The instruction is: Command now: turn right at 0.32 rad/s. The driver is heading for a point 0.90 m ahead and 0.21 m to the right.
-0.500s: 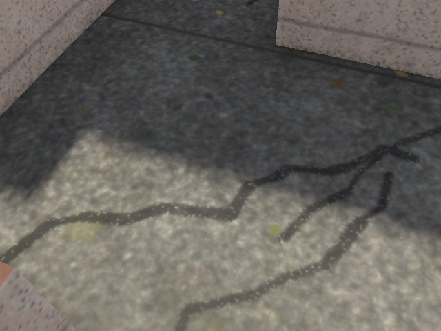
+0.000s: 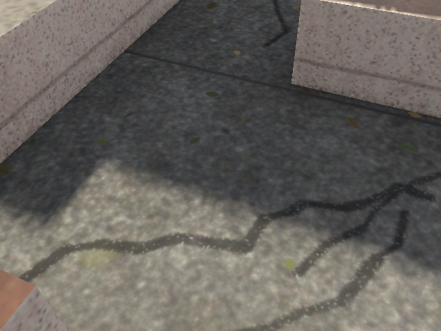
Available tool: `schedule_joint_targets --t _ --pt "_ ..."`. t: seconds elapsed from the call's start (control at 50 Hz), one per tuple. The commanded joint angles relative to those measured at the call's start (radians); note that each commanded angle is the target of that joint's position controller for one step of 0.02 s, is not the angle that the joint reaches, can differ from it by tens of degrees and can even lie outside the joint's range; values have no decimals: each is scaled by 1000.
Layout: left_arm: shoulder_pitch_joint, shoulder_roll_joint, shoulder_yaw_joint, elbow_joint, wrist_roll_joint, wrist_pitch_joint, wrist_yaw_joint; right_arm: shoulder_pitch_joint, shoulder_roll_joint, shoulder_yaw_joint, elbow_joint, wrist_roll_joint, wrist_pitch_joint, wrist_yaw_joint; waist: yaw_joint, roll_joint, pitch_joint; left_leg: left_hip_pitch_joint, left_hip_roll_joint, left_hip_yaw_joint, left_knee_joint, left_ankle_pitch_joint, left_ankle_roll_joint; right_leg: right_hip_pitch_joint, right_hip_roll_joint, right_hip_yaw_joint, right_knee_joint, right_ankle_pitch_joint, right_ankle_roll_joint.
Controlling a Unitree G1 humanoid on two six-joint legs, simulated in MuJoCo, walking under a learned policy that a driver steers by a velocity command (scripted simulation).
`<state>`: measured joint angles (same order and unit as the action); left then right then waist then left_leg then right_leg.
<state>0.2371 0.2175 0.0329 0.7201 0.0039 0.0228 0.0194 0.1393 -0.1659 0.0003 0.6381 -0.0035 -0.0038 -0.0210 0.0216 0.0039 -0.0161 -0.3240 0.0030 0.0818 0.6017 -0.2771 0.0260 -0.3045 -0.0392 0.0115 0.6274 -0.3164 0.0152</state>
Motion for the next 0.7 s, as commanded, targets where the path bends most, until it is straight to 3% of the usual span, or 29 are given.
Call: schedule_joint_targets --t 0.02,0.04,0.06,0.08,0.1,0.12,0.14,0.16,0.18,0.2,0.22,0.24,0.26,0.28,0.3,0.32,0.34,0.36,0.38,0.42,0.44,0.46,0.5,0.56,0.6,0.64,0.68,0.7 --pt "-31 184 55 -111 -13 -16 2 -28 -145 -65 -80 -13 -14 -22 -25 -207 -13 -7 0 9 39 3 -8 -35 -105 234 -201 238 -163" --pt "17 178 57 -104 -4 -15 4 -70 -127 -65 -95 -10 -13 -22 3 -243 -28 -74 -40 21 113 -81 -29 8 -136 327 -262 30 -206" --pt "127 215 84 -76 40 -101 -13 -104 -162 -80 -127 -34 -67 4 87 -345 0 -246 -60 -21 271 -263 8 23 -226 476 -409 -403 -323" --pt "156 185 75 -69 57 -144 -12 -117 -147 -79 -119 -54 -98 9 111 -332 27 -339 -39 -120 535 -356 24 30 -305 609 -474 -495 -331" --pt "105 148 54 -58 58 -160 -9 -81 -112 -67 -103 -59 -113 21 53 -238 6 -385 -15 -183 663 -282 49 15 -293 609 -454 -459 -290" --pt "31 122 39 -66 43 -162 -10 -39 -107 -64 -85 -74 -121 22 2 -153 -18 -371 -3 -175 654 -225 52 17 -253 530 -437 -386 -260" --pt "-78 127 32 -97 16 -159 -8 13 -116 -65 -77 -79 -115 15 -59 -85 -38 -249 9 -138 483 -196 34 -31 -194 423 -446 -309 -209" --pt "-190 161 38 -134 -7 -150 0 62 -127 -71 -68 -74 -105 10 -108 -70 -37 -47 -1 -87 306 -203 0 -138 -124 326 -453 -214 -167" --pt "-235 197 49 -146 -11 -138 8 99 -119 -74 -49 -72 -99 16 -121 -82 -34 51 -22 -60 166 -213 -32 -158 -70 272 -415 -158 -162" --pt "-250 212 57 -156 -11 -127 8 172 -118 -77 -10 -61 -101 25 -137 -59 -38 100 -48 -20 -34 -164 -48 -120 -39 252 -341 -191 -177" --pt "-240 215 63 -176 7 -108 -6 284 -105 -76 53 -54 -109 37 -138 -33 -30 209 -58 3 -227 -6 -54 -131 -15 259 -248 -262 -200" --pt "-140 176 62 -161 38 -87 -27 356 -96 -76 97 -65 -124 38 -127 30 -51 415 10 -66 -229 35 -40 -262 24 280 -88 -260 -196" --pt "-63 70 41 -142 52 -89 -41 475 -151 -86 118 -74 -147 34 -152 149 -67 559 174 -265 -169 -59 106 -496 122 219 242 -202 -135" --pt "30 -38 10 -148 73 -123 -56 416 -310 -96 55 -76 -161 30 -87 276 -47 536 482 -894 -332 -84 470 -804 190 266 513 -252 -75" --pt "-36 16 6 -124 65 -154 -72 260 -256 -76 39 -81 -154 23 -50 118 66 439 546 -957 -453 -301 466 -951 76 329 669 -85 -88" --pt "-103 78 23 -95 50 -157 -56 149 -172 -54 45 -44 -149 31 -39 66 68 372 452 -720 -421 -377 355 -956 45 222 763 27 -80" --pt "-102 93 29 -88 49 -148 -42 115 -99 -21 47 -40 -149 33 -20 78 10 310 359 -528 -415 -279 273 -862 30 149 812 114 -70" --pt "-129 75 26 -84 61 -136 -44 115 -30 10 67 -37 -146 26 -5 95 -11 239 287 -369 -416 -103 205 -756 6 117 801 200 -83" --pt "-147 73 24 -79 69 -128 -67 117 -20 18 69 -44 -143 11 -9 76 -16 197 244 -263 -422 32 172 -678 -10 76 777 233 -73" --pt "-218 61 19 -66 47 -121 -117 207 -99 3 98 -71 -141 -15 -73 62 -3 230 231 -156 -452 209 171 -683 -15 24 706 276 -48" --pt "-255 48 14 -68 34 -124 -130 272 -120 0 129 -82 -139 -14 -100 62 5 296 241 -128 -462 287 172 -722 -20 15 635 297 -43" --pt "-283 35 11 -69 25 -127 -134 325 -126 0 162 -82 -137 -7 -115 66 9 348 247 -100 -469 366 170 -739 -23 7 553 309 -42" --pt "-317 14 5 -65 28 -124 -140 372 -132 4 210 -79 -133 15 -118 64 19 371 243 -30 -479 470 165 -687 -25 -20 386 342 -55" --pt "-340 -11 -6 -65 32 -104 -142 410 -141 8 257 -76 -130 33 -100 83 56 406 269 39 -485 630 142 -624 -16 -59 249 328 -90" --pt "-361 6 -2 -74 27 -93 -138 411 -149 7 275 -79 -134 38 -76 95 71 407 263 95 -464 781 109 -526 13 -102 163 304 -120" --pt "-367 38 10 -85 15 -88 -130 446 -181 -2 305 -82 -140 39 -48 130 55 437 261 141 -388 1063 71 -400 63 -143 114 246 -136" --pt "-257 79 27 -49 -1 -100 -108 451 -250 -28 312 -93 -128 33 4 151 47 446 286 165 -258 1262 24 -247 123 -143 68 217 -146" --pt "-151 121 44 -20 -16 -115 -90 418 -279 -39 304 -95 -119 30 52 137 28 402 273 185 -133 1333 -5 -98 164 -150 -15 306 -176"
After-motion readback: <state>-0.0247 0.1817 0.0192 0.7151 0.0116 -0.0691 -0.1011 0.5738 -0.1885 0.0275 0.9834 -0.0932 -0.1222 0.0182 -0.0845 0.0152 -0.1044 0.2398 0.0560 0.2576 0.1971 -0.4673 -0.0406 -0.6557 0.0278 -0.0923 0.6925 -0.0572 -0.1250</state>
